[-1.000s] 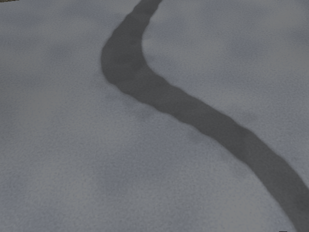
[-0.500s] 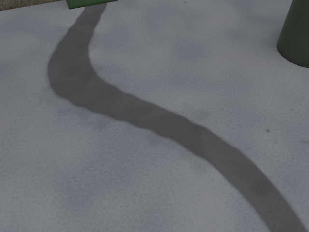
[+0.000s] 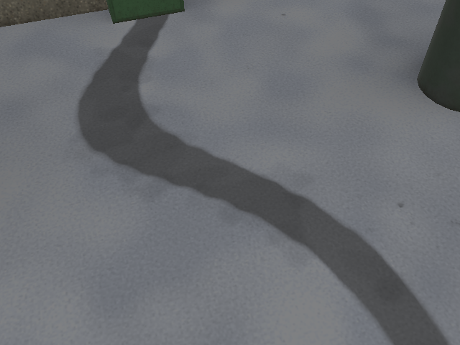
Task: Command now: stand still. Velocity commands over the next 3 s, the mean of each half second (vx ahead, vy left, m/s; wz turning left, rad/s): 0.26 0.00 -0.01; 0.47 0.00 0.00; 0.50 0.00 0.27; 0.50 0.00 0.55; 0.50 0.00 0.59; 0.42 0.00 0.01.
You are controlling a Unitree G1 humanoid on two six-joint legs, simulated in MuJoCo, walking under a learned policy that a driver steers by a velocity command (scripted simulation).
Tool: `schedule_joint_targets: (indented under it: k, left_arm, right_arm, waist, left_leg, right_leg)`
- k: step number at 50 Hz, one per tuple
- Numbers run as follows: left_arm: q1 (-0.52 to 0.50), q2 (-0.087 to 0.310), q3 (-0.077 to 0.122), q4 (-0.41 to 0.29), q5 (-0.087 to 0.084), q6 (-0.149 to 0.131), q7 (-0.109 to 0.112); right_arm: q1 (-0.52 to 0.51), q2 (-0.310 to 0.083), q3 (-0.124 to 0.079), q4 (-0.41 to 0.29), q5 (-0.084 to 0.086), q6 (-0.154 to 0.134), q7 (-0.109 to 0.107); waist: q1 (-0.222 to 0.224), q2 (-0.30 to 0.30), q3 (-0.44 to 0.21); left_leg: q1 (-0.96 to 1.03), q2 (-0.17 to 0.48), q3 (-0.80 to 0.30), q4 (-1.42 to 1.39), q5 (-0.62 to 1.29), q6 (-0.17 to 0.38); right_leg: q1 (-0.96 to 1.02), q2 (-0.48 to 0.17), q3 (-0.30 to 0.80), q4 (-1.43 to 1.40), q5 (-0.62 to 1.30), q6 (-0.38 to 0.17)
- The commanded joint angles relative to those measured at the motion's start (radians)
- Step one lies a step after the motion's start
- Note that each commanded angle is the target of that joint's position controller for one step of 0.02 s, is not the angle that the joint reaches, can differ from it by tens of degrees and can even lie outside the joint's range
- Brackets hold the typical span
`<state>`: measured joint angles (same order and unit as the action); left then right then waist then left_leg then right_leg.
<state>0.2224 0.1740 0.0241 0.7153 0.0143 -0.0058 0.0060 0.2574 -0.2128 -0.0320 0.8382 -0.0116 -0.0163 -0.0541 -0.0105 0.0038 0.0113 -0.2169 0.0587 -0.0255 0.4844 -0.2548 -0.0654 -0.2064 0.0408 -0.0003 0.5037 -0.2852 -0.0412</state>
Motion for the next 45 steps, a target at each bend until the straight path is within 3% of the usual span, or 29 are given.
schedule_joint_targets:
  k: [1,2,4,6,7,9,11,12,13,15,16,17,18,19,20,22,24,25,27,29,31,36,37,39,41,42,43,44,45]
  left_arm:
    - [-0.018,0.094,0.024,-0.047,-0.002,-0.016,0.004]
    - [-0.015,0.095,0.025,-0.039,-0.002,-0.017,0.004]
    - [0.026,0.115,0.034,-0.008,-0.008,-0.010,0.010]
    - [0.084,0.185,0.056,0.011,-0.021,-0.008,0.014]
    - [0.108,0.211,0.063,0.020,-0.027,-0.015,0.017]
    - [0.126,0.215,0.067,0.033,-0.026,-0.040,0.021]
    - [0.078,0.203,0.064,0.021,-0.040,-0.057,0.019]
    - [0.032,0.202,0.063,0.011,-0.044,-0.058,0.015]
    - [0.006,0.202,0.063,0.014,-0.053,-0.052,0.008]
    - [-0.014,0.189,0.061,0.021,-0.059,-0.040,0.006]
    - [-0.038,0.155,0.049,0.004,-0.043,-0.048,0.007]
    - [-0.060,0.069,0.021,-0.020,-0.021,-0.058,-0.001]
    - [-0.027,0.080,0.028,-0.052,-0.045,-0.075,0.004]
    - [-0.018,0.140,0.039,-0.046,-0.070,-0.086,0.005]
    - [-0.017,0.163,0.044,-0.041,-0.074,-0.094,0.002]
    - [-0.006,0.168,0.053,-0.017,-0.044,-0.097,0.001]
    - [-0.012,0.147,0.054,-0.005,-0.036,-0.089,-0.009]
    - [-0.019,0.138,0.054,-0.005,-0.036,-0.083,-0.010]
    - [-0.081,0.126,0.051,-0.029,-0.034,-0.077,-0.009]
    - [-0.167,0.096,0.038,-0.060,-0.031,-0.079,-0.020]
    - [-0.250,0.079,0.027,-0.087,-0.034,-0.083,-0.033]
    - [-0.362,0.099,0.022,-0.132,-0.045,-0.095,-0.066]
    - [-0.356,0.103,0.024,-0.128,-0.044,-0.094,-0.072]
    - [-0.276,0.158,0.042,-0.119,-0.038,-0.097,-0.067]
    - [0.014,0.246,0.082,-0.039,-0.041,-0.088,-0.041]
    - [0.207,0.322,0.100,-0.003,-0.025,-0.081,-0.018]
    - [0.245,0.357,0.100,0.026,-0.011,-0.087,-0.030]
    - [0.212,0.244,0.076,0.030,-0.013,-0.085,-0.027]
    - [0.121,0.201,0.062,0.026,-0.021,-0.084,-0.022]
  right_arm:
    - [0.016,-0.089,-0.022,-0.032,0.002,-0.012,-0.005]
    - [0.023,-0.091,-0.022,-0.021,0.004,-0.010,-0.006]
    - [0.044,-0.080,-0.023,0.003,0.012,-0.006,-0.008]
    - [-0.017,-0.084,-0.027,-0.024,0.020,-0.016,-0.008]
    - [-0.062,-0.083,-0.025,-0.047,0.025,-0.028,-0.003]
    - [-0.084,-0.085,-0.029,-0.066,0.038,-0.051,0.018]
    - [-0.066,-0.088,-0.029,-0.064,0.045,-0.069,0.039]
    - [-0.042,-0.083,-0.027,-0.050,0.044,-0.075,0.045]
    - [0.000,-0.066,-0.021,-0.033,0.031,-0.080,0.052]
    - [0.175,-0.071,-0.033,0.054,0.020,-0.080,0.056]
    - [0.290,-0.095,-0.046,0.092,0.027,-0.075,0.057]
    - [0.390,-0.164,-0.058,0.099,0.019,-0.074,0.049]
    - [0.368,-0.252,-0.068,0.064,0.017,-0.081,0.057]
    - [0.254,-0.216,-0.056,0.031,0.011,-0.090,0.058]
    - [0.169,-0.178,-0.043,0.004,0.016,-0.099,0.059]
    - [0.102,-0.142,-0.025,-0.012,0.011,-0.101,0.069]
    - [0.153,-0.098,-0.008,0.011,0.009,-0.097,0.071]
    - [0.186,-0.098,-0.006,0.022,0.009,-0.095,0.069]
    - [0.215,-0.112,-0.004,0.026,0.013,-0.090,0.062]
    - [0.232,-0.119,-0.002,0.034,0.001,-0.078,0.054]
    - [0.255,-0.131,-0.002,0.038,0.004,-0.074,0.048]
    - [0.294,-0.161,-0.014,0.059,0.022,-0.057,0.034]
    - [0.292,-0.162,-0.015,0.061,0.022,-0.055,0.034]
    - [0.252,-0.200,-0.029,0.049,0.020,-0.053,0.029]
    - [0.203,-0.198,-0.030,0.033,0.011,-0.046,0.027]
    - [0.210,-0.168,-0.018,0.004,-0.004,-0.049,0.026]
    - [0.381,0.007,0.029,0.003,0.008,-0.068,0.044]
    - [0.313,-0.102,0.004,0.017,0.039,-0.096,0.054]
    - [0.181,-0.161,-0.013,-0.022,0.061,-0.107,0.058]
  waist:
    - [0.000,-0.014,-0.019]
    - [0.001,-0.013,-0.015]
    - [0.015,-0.043,-0.019]
    - [0.055,-0.137,0.063]
    - [0.071,-0.171,0.105]
    - [0.068,-0.187,0.117]
    - [0.036,-0.131,0.096]
    - [0.013,-0.112,0.085]
    - [-0.015,-0.105,0.069]
    - [-0.096,-0.050,0.018]
    - [-0.146,-0.010,-0.009]
    - [-0.168,0.205,-0.050]
    - [-0.113,0.318,-0.038]
    - [-0.074,0.195,0.046]
    - [-0.038,0.134,0.104]
    - [-0.005,0.068,0.094]
    - [-0.014,0.082,0.081]
    - [-0.021,0.080,0.079]
    - [-0.034,0.046,0.088]
    - [-0.056,0.065,0.101]
    - [-0.080,0.068,0.109]
    - [-0.082,0.077,0.139]
    - [-0.069,0.079,0.122]
    - [0.000,0.116,0.040]
    - [0.149,0.118,-0.147]
    - [0.200,0.007,-0.304]
    - [0.084,-0.304,-0.473]
    - [0.123,-0.212,-0.417]
    - [0.106,-0.134,-0.219]
  left_leg:
    - [0.012,0.010,-0.011,-0.041,0.132,0.035]
    - [0.009,0.010,-0.011,-0.043,0.132,0.036]
    - [-0.020,-0.036,0.045,0.012,-0.043,0.043]
    - [-0.209,-0.071,0.088,0.159,-0.181,0.059]
    - [-0.276,-0.049,0.060,0.219,-0.192,0.082]
    - [-0.386,0.010,-0.012,0.366,-0.260,0.123]
    - [-0.381,0.040,-0.025,0.333,-0.272,0.157]
    - [-0.290,0.029,-0.001,0.248,-0.230,0.163]
    - [-0.155,0.005,0.028,0.159,-0.159,0.165]
    - [0.167,-0.087,0.118,0.028,0.059,0.136]
    - [0.296,-0.064,0.069,-0.011,0.059,0.140]
    - [0.380,0.164,-0.256,-0.183,-0.151,0.198]
    - [0.373,0.331,-0.681,-0.341,-0.402,0.343]
    - [0.270,0.355,-0.721,-0.378,-0.578,0.370]
    - [0.222,0.317,-0.620,-0.376,-0.520,0.339]
    - [0.188,0.218,-0.395,-0.380,-0.261,0.274]
    - [0.179,0.153,-0.253,-0.394,-0.067,0.249]
    - [0.197,0.144,-0.212,-0.394,0.010,0.252]
    - [0.217,0.139,-0.166,-0.397,0.134,0.258]
    - [0.207,0.127,-0.109,-0.394,0.239,0.258]
    - [0.191,0.119,-0.073,-0.401,0.288,0.254]
    - [0.281,0.169,-0.045,-0.366,0.399,0.251]
    - [0.312,0.182,-0.037,-0.338,0.472,0.250]
    - [0.354,0.190,-0.030,-0.216,0.786,0.214]
    - [0.259,0.134,0.009,0.121,0.980,0.167]
    - [-0.001,0.070,0.028,0.446,0.625,0.142]
    - [-0.362,-0.149,-0.061,0.803,-0.277,0.086]
    - [-0.473,-0.107,-0.166,0.936,-0.281,0.104]
    - [-0.536,-0.050,-0.120,0.938,-0.201,0.115]
  right_leg:
    - [-0.016,-0.094,0.110,-0.119,0.163,-0.034]
    - [-0.013,-0.093,0.107,-0.121,0.169,-0.034]
    - [-0.006,-0.089,0.127,-0.163,-0.147,-0.055]
    - [0.003,-0.212,0.320,-0.282,-0.497,-0.139]
    - [-0.002,-0.288,0.435,-0.338,-0.553,-0.187]
    - [0.053,-0.367,0.523,-0.370,-0.469,-0.233]
    - [0.085,-0.360,0.462,-0.368,-0.345,-0.218]
    - [0.045,-0.315,0.376,-0.358,-0.253,-0.192]
    - [-0.022,-0.272,0.297,-0.345,-0.175,-0.172]
    - [-0.186,-0.185,0.170,-0.219,-0.140,-0.127]
    - [-0.260,-0.140,0.123,-0.078,-0.089,-0.100]
    - [-0.376,-0.036,-0.008,0.307,-0.120,-0.020]
    - [-0.568,0.035,0.036,0.557,-0.263,-0.001]
    - [-0.649,-0.050,0.105,0.707,-0.220,-0.016]
    - [-0.681,-0.097,0.107,0.741,-0.107,-0.033]
    - [-0.633,-0.148,0.082,0.676,0.039,-0.034]
    - [-0.592,-0.155,0.043,0.637,0.140,-0.016]
    - [-0.607,-0.155,0.030,0.616,0.170,-0.004]
    - [-0.643,-0.154,0.018,0.533,0.223,0.016]
    - [-0.625,-0.151,-0.002,0.384,0.289,0.034]
    - [-0.567,-0.128,-0.029,0.244,0.350,0.039]
    - [-0.501,-0.093,-0.039,0.067,0.347,0.014]
    - [-0.474,-0.080,-0.047,0.053,0.319,-0.002]
    - [-0.328,-0.037,-0.051,0.041,0.259,-0.042]
    - [0.074,-0.005,-0.068,0.023,0.284,-0.100]
    - [0.422,-0.215,0.168,0.069,0.253,-0.157]
    - [0.718,-0.455,0.715,-0.095,0.036,-0.341]
    - [0.646,-0.422,0.806,-0.214,-0.070,-0.313]
    - [0.478,-0.387,0.610,-0.226,-0.028,-0.261]
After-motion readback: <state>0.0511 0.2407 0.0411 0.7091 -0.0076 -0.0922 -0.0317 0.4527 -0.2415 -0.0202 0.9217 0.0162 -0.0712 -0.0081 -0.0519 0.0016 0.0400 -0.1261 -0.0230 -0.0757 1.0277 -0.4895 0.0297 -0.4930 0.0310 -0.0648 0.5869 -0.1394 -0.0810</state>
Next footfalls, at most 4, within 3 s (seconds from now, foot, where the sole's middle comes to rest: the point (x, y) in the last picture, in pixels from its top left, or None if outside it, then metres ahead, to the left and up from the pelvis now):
0.34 left None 0.10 0.16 -0.77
0.84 right None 0.48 -0.06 -0.77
1.38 left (182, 268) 0.78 0.19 -0.77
1.86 right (220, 193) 1.09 0.06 -0.77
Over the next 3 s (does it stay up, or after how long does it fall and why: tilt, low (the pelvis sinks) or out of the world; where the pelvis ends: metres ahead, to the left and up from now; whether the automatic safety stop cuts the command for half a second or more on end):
stays up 1.38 0.48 -0.01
